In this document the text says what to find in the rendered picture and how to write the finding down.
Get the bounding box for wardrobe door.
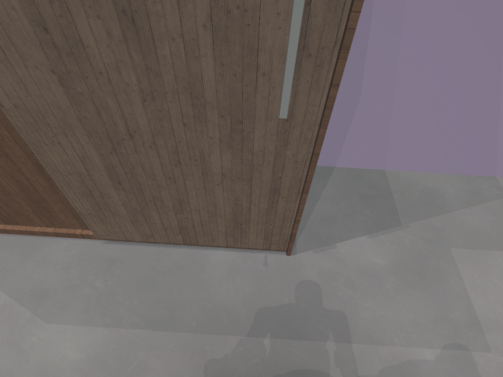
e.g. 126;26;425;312
0;109;90;230
0;0;352;251

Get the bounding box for handle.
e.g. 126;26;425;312
279;0;305;119

